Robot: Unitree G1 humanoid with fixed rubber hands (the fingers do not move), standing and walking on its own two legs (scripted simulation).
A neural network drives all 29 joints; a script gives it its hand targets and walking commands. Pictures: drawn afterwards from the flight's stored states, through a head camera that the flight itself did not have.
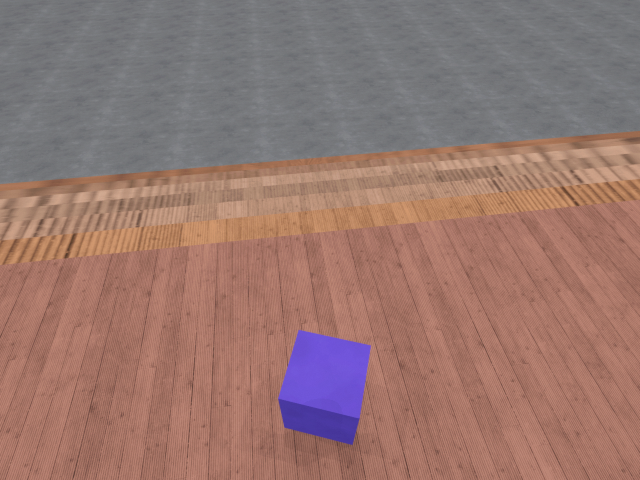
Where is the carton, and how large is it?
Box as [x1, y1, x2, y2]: [278, 330, 370, 444]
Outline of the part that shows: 299,330 278,397 284,427 352,444 359,418 370,345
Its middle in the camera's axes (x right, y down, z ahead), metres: +0.02 +0.42 +1.12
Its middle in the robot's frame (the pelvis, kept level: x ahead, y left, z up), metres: +0.47 -0.01 -0.65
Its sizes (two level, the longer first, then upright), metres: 0.210 0.200 0.250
